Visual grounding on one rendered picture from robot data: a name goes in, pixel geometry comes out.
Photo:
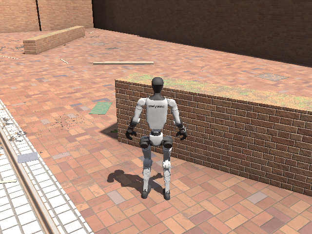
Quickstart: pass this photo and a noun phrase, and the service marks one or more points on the robot left upper arm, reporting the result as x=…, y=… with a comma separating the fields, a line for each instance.
x=141, y=102

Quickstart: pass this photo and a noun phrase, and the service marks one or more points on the left robot hand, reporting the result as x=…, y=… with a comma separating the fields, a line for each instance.
x=132, y=133

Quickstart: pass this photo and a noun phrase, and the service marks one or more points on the robot right forearm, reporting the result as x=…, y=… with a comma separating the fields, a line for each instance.
x=181, y=127

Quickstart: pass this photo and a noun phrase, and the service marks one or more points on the robot left forearm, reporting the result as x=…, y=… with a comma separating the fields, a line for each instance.
x=131, y=126

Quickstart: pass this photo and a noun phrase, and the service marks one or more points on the robot right upper arm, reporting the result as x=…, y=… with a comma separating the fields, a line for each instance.
x=174, y=109

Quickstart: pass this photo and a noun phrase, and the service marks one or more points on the robot left foot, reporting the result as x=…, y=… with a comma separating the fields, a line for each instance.
x=144, y=193

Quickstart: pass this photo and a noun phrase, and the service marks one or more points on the robot left shin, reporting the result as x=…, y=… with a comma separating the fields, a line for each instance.
x=146, y=175

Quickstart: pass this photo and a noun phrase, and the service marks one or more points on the right robot hand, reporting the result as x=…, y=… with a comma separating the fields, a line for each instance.
x=184, y=135

